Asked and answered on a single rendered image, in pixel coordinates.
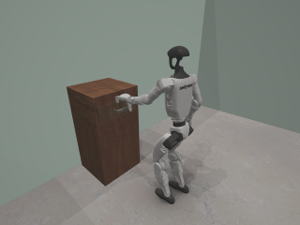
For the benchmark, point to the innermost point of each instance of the robot left forearm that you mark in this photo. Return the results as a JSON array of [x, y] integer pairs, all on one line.
[[137, 100]]

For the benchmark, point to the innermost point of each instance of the drawer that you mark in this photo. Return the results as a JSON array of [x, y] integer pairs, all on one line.
[[106, 112]]

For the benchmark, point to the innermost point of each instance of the robot right forearm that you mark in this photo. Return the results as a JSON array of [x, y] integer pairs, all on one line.
[[191, 112]]

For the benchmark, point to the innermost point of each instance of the robot left upper arm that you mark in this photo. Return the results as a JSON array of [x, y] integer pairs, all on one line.
[[162, 86]]

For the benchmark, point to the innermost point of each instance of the right robot thigh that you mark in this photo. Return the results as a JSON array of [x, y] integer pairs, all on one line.
[[173, 156]]

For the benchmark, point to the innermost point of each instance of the robot right upper arm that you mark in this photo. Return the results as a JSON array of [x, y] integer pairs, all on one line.
[[197, 101]]

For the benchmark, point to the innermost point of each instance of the robot right hand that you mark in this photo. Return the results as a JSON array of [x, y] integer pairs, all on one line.
[[189, 122]]

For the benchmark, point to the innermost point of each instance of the cabinet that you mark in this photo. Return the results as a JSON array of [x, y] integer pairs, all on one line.
[[111, 148]]

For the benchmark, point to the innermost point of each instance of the robot left hand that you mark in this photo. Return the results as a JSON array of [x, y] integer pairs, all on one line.
[[124, 97]]

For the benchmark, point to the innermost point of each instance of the robot right shin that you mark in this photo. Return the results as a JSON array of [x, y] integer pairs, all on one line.
[[177, 170]]

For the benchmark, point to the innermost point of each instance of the handle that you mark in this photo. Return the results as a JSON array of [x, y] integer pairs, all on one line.
[[122, 110]]

